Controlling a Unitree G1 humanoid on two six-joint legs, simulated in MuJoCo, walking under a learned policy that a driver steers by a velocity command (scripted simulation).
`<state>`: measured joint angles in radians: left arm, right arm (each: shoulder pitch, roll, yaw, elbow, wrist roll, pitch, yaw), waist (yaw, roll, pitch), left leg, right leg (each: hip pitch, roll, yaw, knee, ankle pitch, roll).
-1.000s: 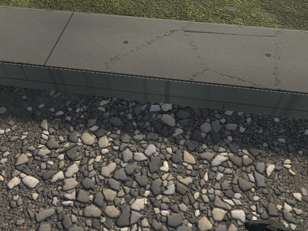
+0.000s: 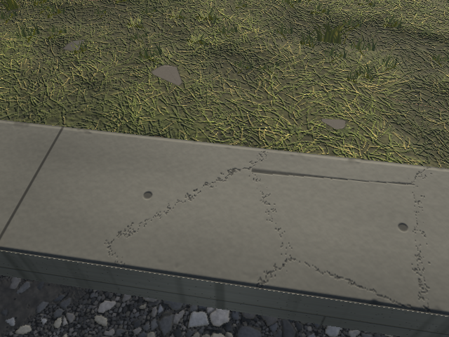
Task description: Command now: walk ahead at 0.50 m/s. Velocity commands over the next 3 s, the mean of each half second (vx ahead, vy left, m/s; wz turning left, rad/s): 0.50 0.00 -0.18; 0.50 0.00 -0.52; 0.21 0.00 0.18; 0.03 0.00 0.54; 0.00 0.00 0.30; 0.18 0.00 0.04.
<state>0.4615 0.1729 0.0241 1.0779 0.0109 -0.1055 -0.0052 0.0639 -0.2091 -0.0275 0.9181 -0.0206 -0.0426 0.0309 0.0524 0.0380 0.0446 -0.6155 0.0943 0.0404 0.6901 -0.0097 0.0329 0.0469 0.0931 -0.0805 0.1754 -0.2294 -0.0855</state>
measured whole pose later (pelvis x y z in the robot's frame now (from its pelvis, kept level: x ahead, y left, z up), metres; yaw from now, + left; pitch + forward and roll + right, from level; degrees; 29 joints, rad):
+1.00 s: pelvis +0.55 -0.14 +0.06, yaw -23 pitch +2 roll -1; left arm 0.08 0.20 0.04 0.81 0.02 0.02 -0.01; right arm 0.18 -0.24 -0.05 0.78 -0.01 -0.10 0.03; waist -0.04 -0.02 0.08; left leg -0.47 0.04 -0.09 1.71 -0.15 0.03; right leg -0.81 0.14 -0.14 1.23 -0.46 -0.16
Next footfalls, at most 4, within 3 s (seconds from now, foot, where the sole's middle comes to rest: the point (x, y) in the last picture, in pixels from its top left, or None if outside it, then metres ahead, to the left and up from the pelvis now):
0.14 left None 0.24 0.11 -0.78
0.86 right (330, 253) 0.66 -0.22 -0.60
1.38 left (328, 183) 0.91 -0.24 -0.60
1.90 right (386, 193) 0.88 -0.41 -0.60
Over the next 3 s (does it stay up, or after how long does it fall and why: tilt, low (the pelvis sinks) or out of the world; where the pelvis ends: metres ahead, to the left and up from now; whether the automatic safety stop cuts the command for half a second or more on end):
stays up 0.85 -0.32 0.18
